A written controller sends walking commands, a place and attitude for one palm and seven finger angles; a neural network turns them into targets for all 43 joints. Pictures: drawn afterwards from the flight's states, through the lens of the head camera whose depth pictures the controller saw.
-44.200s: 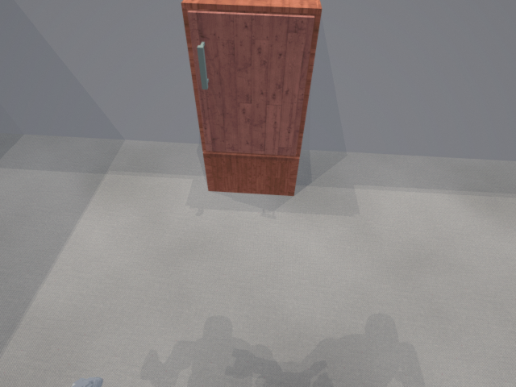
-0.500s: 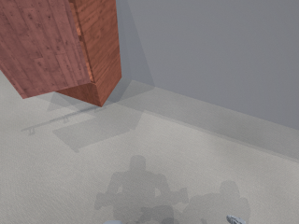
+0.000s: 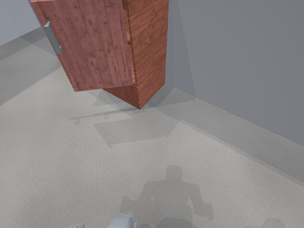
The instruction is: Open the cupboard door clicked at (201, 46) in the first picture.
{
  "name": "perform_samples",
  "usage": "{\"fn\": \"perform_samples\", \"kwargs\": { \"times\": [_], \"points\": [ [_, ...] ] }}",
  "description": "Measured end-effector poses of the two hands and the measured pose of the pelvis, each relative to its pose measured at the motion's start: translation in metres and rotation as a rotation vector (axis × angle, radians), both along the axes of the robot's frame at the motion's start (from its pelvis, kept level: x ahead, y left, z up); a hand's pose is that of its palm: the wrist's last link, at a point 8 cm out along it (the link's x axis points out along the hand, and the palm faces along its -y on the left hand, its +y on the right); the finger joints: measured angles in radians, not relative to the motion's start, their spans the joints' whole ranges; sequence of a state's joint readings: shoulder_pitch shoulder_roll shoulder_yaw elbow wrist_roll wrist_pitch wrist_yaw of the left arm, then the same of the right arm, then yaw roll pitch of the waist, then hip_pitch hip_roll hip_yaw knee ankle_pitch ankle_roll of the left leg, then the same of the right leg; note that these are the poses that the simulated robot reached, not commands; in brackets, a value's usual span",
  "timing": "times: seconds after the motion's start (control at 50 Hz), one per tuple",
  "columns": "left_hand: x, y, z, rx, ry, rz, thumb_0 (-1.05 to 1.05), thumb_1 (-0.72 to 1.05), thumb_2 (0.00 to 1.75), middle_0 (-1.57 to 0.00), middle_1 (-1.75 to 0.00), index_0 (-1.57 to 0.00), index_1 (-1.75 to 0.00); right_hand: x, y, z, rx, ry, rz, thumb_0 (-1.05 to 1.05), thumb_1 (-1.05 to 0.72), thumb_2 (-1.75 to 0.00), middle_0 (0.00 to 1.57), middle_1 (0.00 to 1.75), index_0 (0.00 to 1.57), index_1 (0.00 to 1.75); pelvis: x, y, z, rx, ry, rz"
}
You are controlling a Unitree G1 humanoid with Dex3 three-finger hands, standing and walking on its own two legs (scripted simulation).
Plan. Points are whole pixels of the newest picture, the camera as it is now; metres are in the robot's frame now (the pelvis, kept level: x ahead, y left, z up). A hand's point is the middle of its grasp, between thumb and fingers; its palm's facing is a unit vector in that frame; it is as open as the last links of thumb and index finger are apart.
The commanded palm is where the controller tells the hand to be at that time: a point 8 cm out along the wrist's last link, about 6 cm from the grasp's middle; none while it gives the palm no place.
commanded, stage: turn to face it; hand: left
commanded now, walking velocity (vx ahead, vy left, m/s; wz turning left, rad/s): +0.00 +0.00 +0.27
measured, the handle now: (54, 38) +0.98 +0.56 -0.05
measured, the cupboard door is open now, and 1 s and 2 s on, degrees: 44 44 44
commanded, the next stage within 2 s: take the last steps up to it in 0.10 s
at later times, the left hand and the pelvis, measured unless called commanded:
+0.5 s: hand out of the picture +0.03 +0.22 -0.17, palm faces +0.25 -0.94 -0.24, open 7.4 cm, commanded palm none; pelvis +0.02 +0.01 -0.01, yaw +10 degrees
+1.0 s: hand out of the picture +0.11 +0.32 -0.18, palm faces +0.28 -0.94 -0.19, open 7.4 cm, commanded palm none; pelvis +0.14 +0.13 +0.00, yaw +13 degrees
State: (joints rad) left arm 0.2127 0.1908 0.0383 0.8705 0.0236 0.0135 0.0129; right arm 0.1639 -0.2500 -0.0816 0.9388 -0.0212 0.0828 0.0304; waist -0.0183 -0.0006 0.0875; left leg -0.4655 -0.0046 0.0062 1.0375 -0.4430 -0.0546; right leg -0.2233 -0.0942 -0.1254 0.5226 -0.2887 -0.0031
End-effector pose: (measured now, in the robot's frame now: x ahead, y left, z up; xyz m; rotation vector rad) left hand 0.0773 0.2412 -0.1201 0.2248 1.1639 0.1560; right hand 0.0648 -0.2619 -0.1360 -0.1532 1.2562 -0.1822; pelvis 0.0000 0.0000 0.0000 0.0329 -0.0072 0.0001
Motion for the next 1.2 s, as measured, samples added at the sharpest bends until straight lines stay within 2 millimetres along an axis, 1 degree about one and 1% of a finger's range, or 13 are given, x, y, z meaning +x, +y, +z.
{"fn": "perform_samples", "kwargs": {
  "times": [0.16, 0.24, 0.36, 0.44, 0.52, 0.66, 0.76, 0.82, 0.86, 0.92, 1.06, 1.14, 1.2],
  "points": [
    [-0.058, 0.015, -0.031, -0.067, 0.101, 0.135, 0.01, 0.91, 0.89, -0.2, -0.3, -0.2, -0.3, 0.05, 0.029, 0.007, -0.04, -0.068, 0.136, 0.01, -0.91, -0.89, 0.2, 0.3, 0.2, 0.3, 0.004, 0.016, -0.01, -0.029, 0.007, 0.07],
    [-0.077, 0.027, -0.039, -0.062, 0.169, 0.181, 0.01, 0.91, 0.89, -0.2, -0.3, -0.2, -0.3, 0.061, 0.046, 0.01, -0.05, -0.091, 0.185, 0.01, -0.91, -0.89, 0.2, 0.3, 0.2, 0.3, 0.002, 0.018, -0.011, -0.024, 0.006, 0.083],
    [-0.07, 0.03, -0.023, -0.051, 0.122, 0.204, 0.01, 0.91, 0.89, -0.2, -0.3, -0.2, -0.3, 0.055, 0.055, 0.007, -0.014, -0.074, 0.216, 0.01, -0.91, -0.89, 0.2, 0.3, 0.2, 0.3, 0.004, 0.015, -0.004, -0.042, 0.001, 0.118],
    [-0.059, 0.024, -0.019, -0.028, 0.04, 0.213, 0.01, 0.91, 0.89, -0.2, -0.3, -0.2, -0.3, 0.048, 0.048, -0.011, 0.024, -0.031, 0.215, 0.01, -0.91, -0.89, 0.2, 0.3, 0.2, 0.3, 0.012, 0.007, -0.012, -0.028, -0.003, 0.148],
    [-0.069, 0.016, -0.013, -0.025, 0.026, 0.272, 0.01, 0.91, 0.89, -0.2, -0.3, -0.2, -0.3, 0.053, 0.044, -0.015, 0.031, 0.038, 0.247, 0.01, -0.91, -0.89, 0.2, 0.3, 0.2, 0.3, 0.023, 0.009, -0.009, -0.027, -0.015, 0.186],
    [-0.1, 0.009, -0.007, -0.084, 0.176, 0.347, 0.01, 0.91, 0.89, -0.2, -0.3, -0.2, -0.3, 0.1, 0.065, 0.007, 0.029, 0.023, 0.283, 0.01, -0.91, -0.89, 0.2, 0.3, 0.2, 0.3, 0.052, 0.032, 0.008, 0.0, 0.01, 0.234],
    [-0.115, 0.024, -0.019, -0.132, 0.276, 0.414, 0.01, 0.91, 0.89, -0.2, -0.3, -0.2, -0.3, 0.152, 0.109, 0.008, 0.018, -0.011, 0.364, 0.01, -0.91, -0.9, 0.2, 0.3, 0.2, 0.3, 0.077, 0.065, 0.001, -0.008, 0.017, 0.261],
    [-0.116, 0.045, -0.036, -0.156, 0.335, 0.436, 0.01, 0.91, 0.89, -0.2, -0.3, -0.2, -0.3, 0.183, 0.14, -0.002, 0.001, -0.08, 0.394, 0.01, -0.91, -0.89, 0.2, 0.3, 0.2, 0.3, 0.094, 0.093, -0.016, -0.035, 0.015, 0.266],
    [-0.105, 0.062, -0.043, -0.151, 0.358, 0.424, 0.01, 0.91, 0.89, -0.2, -0.3, -0.2, -0.3, 0.191, 0.156, -0.004, -0.008, -0.104, 0.383, 0.01, -0.91, -0.89, 0.2, 0.3, 0.2, 0.3, 0.101, 0.103, -0.02, -0.026, 0.009, 0.259],
    [-0.064, 0.09, -0.041, -0.128, 0.312, 0.388, 0.01, 0.91, 0.89, -0.2, -0.3, -0.2, -0.3, 0.187, 0.172, -0.002, 0.001, -0.084, 0.35, 0.01, -0.91, -0.89, 0.2, 0.3, 0.2, 0.3, 0.115, 0.113, -0.014, -0.02, 0.011, 0.24],
    [0.074, 0.135, -0.016, -0.072, 0.064, 0.283, 0.01, 0.91, 0.89, -0.19, -0.3, -0.2, -0.3, 0.165, 0.173, -0.004, 0.008, 0.039, 0.253, 0.0, -0.94, -0.89, 0.2, 0.3, 0.2, 0.3, 0.156, 0.133, 0.0, -0.004, 0.013, 0.223],
    [0.15, 0.144, -0.006, -0.048, -0.053, 0.225, 0.01, 0.91, 0.89, -0.19, -0.3, -0.2, -0.3, 0.154, 0.17, -0.014, 0.031, 0.14, 0.21, 0.0, -0.93, -0.89, 0.2, 0.3, 0.2, 0.3, 0.187, 0.136, -0.003, 0.01, 0.004, 0.22],
    [0.193, 0.145, -0.006, -0.03, -0.12, 0.203, 0.0, 0.91, 0.89, -0.19, -0.3, -0.2, -0.3, 0.156, 0.168, -0.027, 0.049, 0.207, 0.188, 0.01, -0.92, -0.89, 0.2, 0.3, 0.2, 0.3, 0.213, 0.135, -0.013, 0.009, -0.006, 0.221]
  ]
}}
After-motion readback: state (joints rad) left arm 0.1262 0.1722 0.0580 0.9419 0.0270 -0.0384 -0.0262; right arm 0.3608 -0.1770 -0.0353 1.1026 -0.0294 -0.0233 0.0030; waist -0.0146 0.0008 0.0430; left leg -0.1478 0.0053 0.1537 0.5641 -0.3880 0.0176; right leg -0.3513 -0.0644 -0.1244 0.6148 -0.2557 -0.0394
